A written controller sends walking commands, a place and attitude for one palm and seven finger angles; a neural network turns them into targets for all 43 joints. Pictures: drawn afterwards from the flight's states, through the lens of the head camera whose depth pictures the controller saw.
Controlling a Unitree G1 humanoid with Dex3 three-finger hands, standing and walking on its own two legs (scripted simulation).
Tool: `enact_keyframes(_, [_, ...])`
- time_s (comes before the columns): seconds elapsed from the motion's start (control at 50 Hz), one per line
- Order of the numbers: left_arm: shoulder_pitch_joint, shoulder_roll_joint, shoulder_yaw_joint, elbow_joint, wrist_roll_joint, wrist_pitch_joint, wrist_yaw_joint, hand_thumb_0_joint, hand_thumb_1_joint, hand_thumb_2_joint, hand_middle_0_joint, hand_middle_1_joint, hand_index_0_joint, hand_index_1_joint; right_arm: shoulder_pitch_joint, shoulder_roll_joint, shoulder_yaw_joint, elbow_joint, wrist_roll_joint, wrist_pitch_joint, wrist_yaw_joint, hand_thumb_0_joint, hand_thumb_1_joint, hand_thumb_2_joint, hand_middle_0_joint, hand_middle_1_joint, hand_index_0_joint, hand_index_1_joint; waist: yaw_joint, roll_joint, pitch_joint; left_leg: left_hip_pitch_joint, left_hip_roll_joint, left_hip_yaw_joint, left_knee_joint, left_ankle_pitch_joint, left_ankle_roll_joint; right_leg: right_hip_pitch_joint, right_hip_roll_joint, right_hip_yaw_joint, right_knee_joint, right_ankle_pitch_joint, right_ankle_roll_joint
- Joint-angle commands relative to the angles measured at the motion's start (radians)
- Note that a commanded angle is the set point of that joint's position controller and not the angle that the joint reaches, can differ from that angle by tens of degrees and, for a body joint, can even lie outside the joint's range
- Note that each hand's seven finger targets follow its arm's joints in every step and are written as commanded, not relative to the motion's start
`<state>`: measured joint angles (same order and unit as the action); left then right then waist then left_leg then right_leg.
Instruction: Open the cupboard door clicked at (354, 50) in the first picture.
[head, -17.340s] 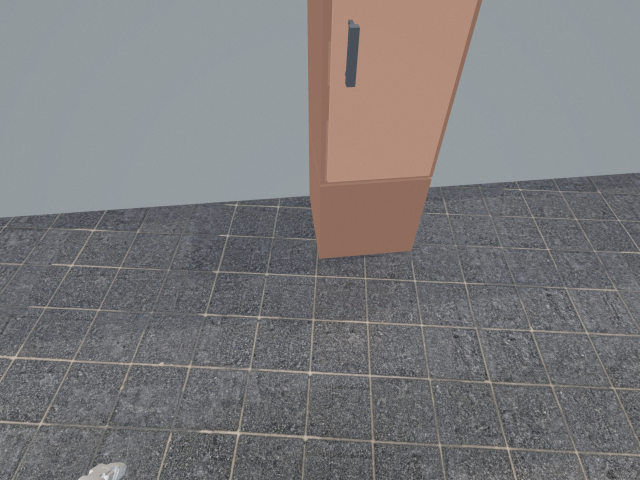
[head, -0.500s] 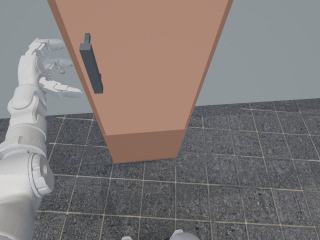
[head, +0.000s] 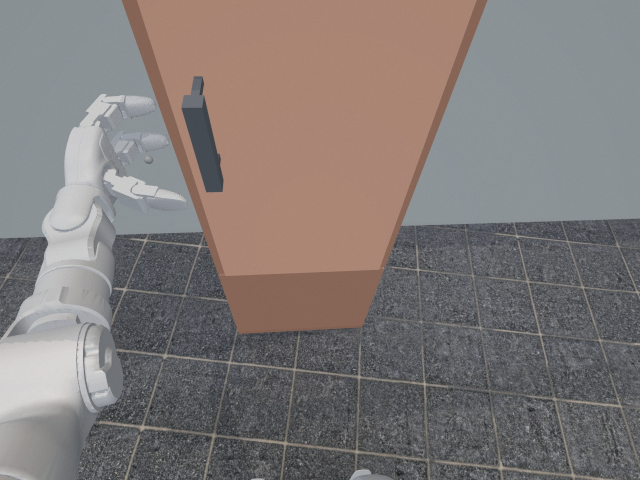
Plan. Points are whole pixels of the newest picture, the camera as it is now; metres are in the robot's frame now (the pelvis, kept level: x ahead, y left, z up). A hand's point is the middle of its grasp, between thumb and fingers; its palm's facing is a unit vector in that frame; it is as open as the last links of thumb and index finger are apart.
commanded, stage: move the hooked fingers beside the handle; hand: left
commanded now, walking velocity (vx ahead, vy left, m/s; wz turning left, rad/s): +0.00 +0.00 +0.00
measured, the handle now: (206, 137) +0.52 +0.13 +0.11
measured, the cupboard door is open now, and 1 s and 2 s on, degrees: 0 0 0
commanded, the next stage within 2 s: slide the fingers in behind the handle in 0.10 s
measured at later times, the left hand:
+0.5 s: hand (176, 159) +0.47 +0.16 +0.12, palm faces +0.01 -1.00 +0.00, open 14.0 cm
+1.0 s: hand (202, 160) +0.47 +0.13 +0.12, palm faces +0.01 -1.00 -0.01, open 14.0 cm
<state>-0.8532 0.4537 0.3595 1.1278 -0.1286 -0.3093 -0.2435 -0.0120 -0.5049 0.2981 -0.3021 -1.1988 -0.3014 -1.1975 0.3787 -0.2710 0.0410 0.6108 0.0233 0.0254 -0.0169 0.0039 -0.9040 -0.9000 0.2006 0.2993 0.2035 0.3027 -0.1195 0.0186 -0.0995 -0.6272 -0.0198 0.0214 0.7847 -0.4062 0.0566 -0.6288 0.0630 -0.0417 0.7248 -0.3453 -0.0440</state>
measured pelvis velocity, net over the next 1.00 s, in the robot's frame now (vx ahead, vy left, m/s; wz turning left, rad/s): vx -0.01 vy -0.01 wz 0.01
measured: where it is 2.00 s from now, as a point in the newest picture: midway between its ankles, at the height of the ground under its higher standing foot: outside the picture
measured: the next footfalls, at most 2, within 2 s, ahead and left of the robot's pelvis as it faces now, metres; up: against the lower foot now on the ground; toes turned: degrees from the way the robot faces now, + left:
none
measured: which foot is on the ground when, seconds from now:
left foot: down 0.00-1.00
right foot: down 0.00-1.00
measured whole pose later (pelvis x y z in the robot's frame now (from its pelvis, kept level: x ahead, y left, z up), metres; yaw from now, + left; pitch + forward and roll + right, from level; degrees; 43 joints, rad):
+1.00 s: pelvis -0.01 -0.01 +0.00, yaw +0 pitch +13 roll -1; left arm -0.88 0.34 0.28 1.13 -0.11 -0.35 -0.11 -0.01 -0.51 0.30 -0.30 -1.20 -0.30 -1.20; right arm 0.40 -0.27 0.03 0.65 0.02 -0.01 0.00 0.01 -0.90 -0.90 0.20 0.30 0.20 0.30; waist -0.12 0.03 -0.09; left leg -0.63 -0.02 0.02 0.78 -0.38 0.04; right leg -0.64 0.06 -0.05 0.74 -0.33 -0.06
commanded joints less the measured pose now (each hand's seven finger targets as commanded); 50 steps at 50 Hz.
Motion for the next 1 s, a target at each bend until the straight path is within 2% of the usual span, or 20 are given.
enact_keyframes(0.0, [-0.504,0.252,0.025,-0.242,-0.012,-0.084,0.005,0.0,-0.5,0.3,-0.3,-1.2,-0.3,-1.2,0.131,-0.166,-0.062,-0.054,-0.001,-0.02,-0.015,0.0,-0.9,-0.9,0.2,0.3,0.2,0.3,-0.015,0.068,-0.39,0.249,0.021,-0.068,-0.06,0.411,-0.021,0.168,-0.017,0.046,-0.045,0.381,0.016])
enact_keyframes(0.12, [-0.471,0.171,-0.032,-0.233,-0.023,-0.077,-0.007,0.0,-0.5,0.3,-0.3,-1.2,-0.3,-1.2,0.127,-0.162,-0.063,-0.046,0.002,-0.025,-0.012,0.0,-0.9,-0.9,0.2,0.3,0.2,0.3,-0.015,0.1,-0.389,0.299,0.027,-0.081,-0.062,0.459,-0.031,0.129,-0.014,0.031,-0.045,0.369,0.012])
enact_keyframes(0.14, [-0.467,0.169,-0.025,-0.233,-0.03,-0.075,-0.005,0.0,-0.5,0.3,-0.3,-1.2,-0.3,-1.2,0.132,-0.165,-0.064,-0.05,0.001,-0.027,-0.012,0.0,-0.9,-0.9,0.2,0.3,0.2,0.3,-0.015,0.076,-0.392,0.298,0.025,-0.085,-0.059,0.476,-0.028,0.132,-0.012,0.028,-0.043,0.375,0.011])
enact_keyframes(0.16, [-0.453,0.218,0.012,-0.22,-0.027,-0.071,0.001,0.0,-0.5,0.3,-0.3,-1.2,-0.3,-1.2,0.134,-0.17,-0.066,-0.042,0.001,-0.023,-0.013,0.0,-0.9,-0.9,0.2,0.3,0.2,0.3,-0.004,0.059,-0.394,0.277,0.026,-0.081,-0.061,0.459,-0.028,0.149,-0.013,0.033,-0.047,0.378,0.013])
enact_keyframes(0.22, [-0.465,0.163,-0.026,-0.216,-0.025,-0.062,0.015,0.0,-0.5,0.3,-0.3,-1.2,-0.3,-1.2,0.13,-0.164,-0.065,-0.045,0.0,-0.026,-0.009,0.0,-0.9,-0.9,0.2,0.3,0.2,0.3,-0.015,0.038,-0.351,0.248,0.022,-0.076,-0.075,0.389,-0.024,0.139,-0.015,0.031,-0.056,0.343,0.015])
enact_keyframes(0.26, [-0.486,0.186,-0.011,-0.243,-0.016,-0.076,0.031,0.0,-0.5,0.3,-0.3,-1.2,-0.3,-1.2,0.133,-0.164,-0.065,-0.044,-0.003,-0.028,-0.009,0.0,-0.9,-0.9,0.2,0.3,0.2,0.3,-0.009,0.074,-0.378,0.262,0.021,-0.079,-0.074,0.408,-0.027,0.145,-0.016,0.032,-0.048,0.347,0.011])
enact_keyframes(0.32, [-0.467,0.178,-0.005,-0.234,-0.011,-0.084,0.051,0.0,-0.5,0.3,-0.3,-1.2,-0.3,-1.2,0.135,-0.161,-0.066,-0.045,-0.005,-0.03,-0.004,0.0,-0.9,-0.9,0.2,0.3,0.2,0.3,-0.005,0.03,-0.37,0.24,0.018,-0.072,-0.076,0.396,-0.024,0.166,-0.015,0.034,-0.05,0.356,0.013])
enact_keyframes(0.36, [-0.455,0.182,0.002,-0.247,-0.006,-0.093,0.059,0.0,-0.5,0.3,-0.3,-1.2,-0.3,-1.2,0.132,-0.16,-0.065,-0.052,-0.006,-0.031,-0.002,0.0,-0.9,-0.9,0.2,0.3,0.2,0.3,0.009,0.065,-0.396,0.245,0.014,-0.067,-0.073,0.406,-0.025,0.183,-0.017,0.04,-0.045,0.369,0.011])
enact_keyframes(0.44, [-0.492,0.185,-0.003,-0.223,0.004,-0.096,0.077,0.0,-0.5,0.3,-0.3,-1.2,-0.3,-1.2,0.13,-0.159,-0.064,-0.045,-0.004,-0.033,-0.006,0.0,-0.9,-0.9,0.2,0.3,0.2,0.3,-0.007,0.027,-0.34,0.205,0.013,-0.067,-0.083,0.333,-0.019,0.174,-0.017,0.04,-0.055,0.324,0.011])
enact_keyframes(0.48, [-0.498,0.151,-0.024,-0.243,0.004,-0.101,0.081,0.0,-0.5,0.3,-0.3,-1.2,-0.3,-1.2,0.124,-0.155,-0.065,-0.048,-0.005,-0.039,-0.003,0.0,-0.9,-0.9,0.2,0.3,0.2,0.3,-0.004,0.07,-0.375,0.236,0.012,-0.064,-0.082,0.342,-0.023,0.169,-0.018,0.043,-0.053,0.33,0.012])
enact_keyframes(0.56, [-0.496,0.137,-0.034,-0.21,0.006,-0.098,0.09,0.0,-0.5,0.3,-0.3,-1.2,-0.3,-1.2,0.129,-0.154,-0.063,-0.04,-0.005,-0.043,-0.002,0.0,-0.9,-0.9,0.2,0.3,0.2,0.3,-0.016,0.026,-0.349,0.201,0.01,-0.057,-0.08,0.32,-0.016,0.178,-0.018,0.048,-0.058,0.336,0.016])
enact_keyframes(0.58, [-0.491,0.171,-0.006,-0.191,0.01,-0.095,0.094,0.0,-0.5,0.3,-0.3,-1.2,-0.3,-1.2,0.135,-0.159,-0.065,-0.037,-0.006,-0.042,-0.003,0.0,-0.9,-0.9,0.2,0.3,0.2,0.3,-0.01,0.007,-0.341,0.179,0.009,-0.056,-0.082,0.301,-0.015,0.187,-0.019,0.051,-0.061,0.326,0.016])
enact_keyframes(0.64, [-0.497,0.151,-0.019,-0.24,0.008,-0.106,0.095,0.0,-0.5,0.3,-0.3,-1.2,-0.3,-1.2,0.13,-0.154,-0.066,-0.049,-0.005,-0.047,-0.002,0.0,-0.9,-0.9,0.2,0.3,0.2,0.3,-0.002,0.049,-0.39,0.208,0.005,-0.051,-0.076,0.324,-0.017,0.207,-0.021,0.052,-0.051,0.347,0.012])
enact_keyframes(0.7, [-0.473,0.145,-0.021,-0.202,0.006,-0.097,0.099,0.0,-0.5,0.3,-0.3,-1.2,-0.3,-1.2,0.128,-0.153,-0.064,-0.043,-0.003,-0.045,-0.002,0.0,-0.9,-0.9,0.2,0.3,0.2,0.3,-0.008,0.005,-0.351,0.177,0.007,-0.046,-0.079,0.311,-0.014,0.206,-0.02,0.055,-0.06,0.354,0.017])
enact_keyframes(0.74, [-0.497,0.107,-0.051,-0.22,0.007,-0.1,0.101,0.0,-0.5,0.3,-0.3,-1.2,-0.3,-1.2,0.125,-0.149,-0.065,-0.049,-0.002,-0.047,-0.001,0.0,-0.9,-0.9,0.2,0.3,0.2,0.3,-0.016,0.033,-0.343,0.191,0.005,-0.047,-0.078,0.314,-0.013,0.189,-0.02,0.052,-0.058,0.347,0.015])
enact_keyframes(0.78, [-0.501,0.138,-0.024,-0.215,0.006,-0.1,0.107,0.0,-0.5,0.3,-0.3,-1.2,-0.3,-1.2,0.129,-0.154,-0.068,-0.038,-0.004,-0.048,-0.002,0.0,-0.9,-0.9,0.2,0.3,0.2,0.3,-0.01,0.028,-0.365,0.197,0.007,-0.051,-0.077,0.313,-0.016,0.192,-0.021,0.054,-0.059,0.343,0.016])
enact_keyframes(0.82, [-0.494,0.078,-0.067,-0.223,0.004,-0.1,0.11,0.0,-0.5,0.3,-0.3,-1.2,-0.3,-1.2,0.121,-0.146,-0.067,-0.043,-0.003,-0.052,0.002,0.0,-0.9,-0.9,0.2,0.3,0.2,0.3,-0.013,0.036,-0.362,0.207,0.004,-0.047,-0.077,0.308,-0.017,0.184,-0.021,0.053,-0.062,0.341,0.016])
enact_keyframes(0.88, [-0.52,0.101,-0.053,-0.202,0.009,-0.102,0.128,0.0,-0.5,0.3,-0.3,-1.2,-0.3,-1.2,0.127,-0.151,-0.066,-0.032,-0.006,-0.052,0.0,0.0,-0.9,-0.9,0.2,0.3,0.2,0.3,-0.02,0.003,-0.346,0.181,0.005,-0.054,-0.08,0.289,-0.016,0.183,-0.021,0.053,-0.061,0.327,0.018])
enact_keyframes(0.92, [-0.538,0.087,-0.061,-0.235,0.016,-0.108,0.138,0.0,-0.5,0.3,-0.3,-1.2,-0.3,-1.2,0.126,-0.148,-0.068,-0.034,-0.008,-0.055,0.004,0.0,-0.9,-0.9,0.2,0.3,0.2,0.3,-0.013,0.049,-0.371,0.207,0.003,-0.055,-0.079,0.306,-0.019,0.178,-0.023,0.051,-0.054,0.333,0.014])
enact_keyframes(0.98, [-0.534,0.032,-0.096,-0.224,0.019,-0.113,0.155,0.0,-0.5,0.3,-0.3,-1.2,-0.3,-1.2,0.125,-0.144,-0.069,-0.031,-0.01,-0.057,0.009,0.0,-0.9,-0.9,0.2,0.3,0.2,0.3,-0.021,0.042,-0.372,0.235,0.005,-0.063,-0.073,0.323,-0.022,0.146,-0.019,0.042,-0.051,0.328,0.014])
